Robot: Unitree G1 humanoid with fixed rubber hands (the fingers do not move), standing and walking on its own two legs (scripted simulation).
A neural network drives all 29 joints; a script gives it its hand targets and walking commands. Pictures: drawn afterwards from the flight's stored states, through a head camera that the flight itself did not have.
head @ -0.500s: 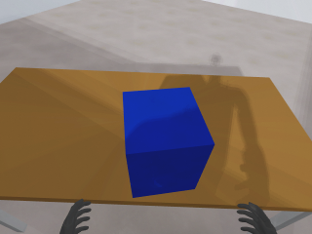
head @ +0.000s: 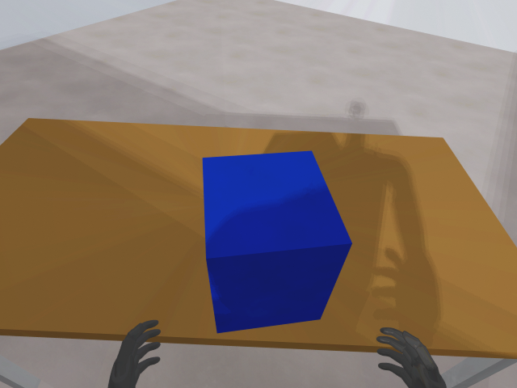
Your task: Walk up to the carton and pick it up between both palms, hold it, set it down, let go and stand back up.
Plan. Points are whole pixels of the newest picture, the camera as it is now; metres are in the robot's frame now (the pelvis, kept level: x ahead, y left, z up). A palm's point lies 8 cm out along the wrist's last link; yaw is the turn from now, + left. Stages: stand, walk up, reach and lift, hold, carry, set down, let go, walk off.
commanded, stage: reach and lift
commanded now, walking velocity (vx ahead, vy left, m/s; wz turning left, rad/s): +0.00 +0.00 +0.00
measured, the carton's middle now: (264, 242) +0.38 +0.00 +0.00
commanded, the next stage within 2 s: none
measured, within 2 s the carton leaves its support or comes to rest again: neither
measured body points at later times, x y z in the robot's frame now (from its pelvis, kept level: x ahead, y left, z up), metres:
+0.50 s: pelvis -0.02 -0.01 +0.00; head -0.02 -0.01 +0.45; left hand +0.20 +0.18 +0.02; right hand +0.21 -0.22 +0.01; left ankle -0.05 +0.14 -0.75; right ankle +0.02 -0.13 -0.75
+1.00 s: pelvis +0.00 -0.01 +0.00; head +0.01 +0.00 +0.45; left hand +0.26 +0.20 +0.08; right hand +0.30 -0.21 +0.07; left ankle -0.05 +0.14 -0.75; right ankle +0.02 -0.13 -0.75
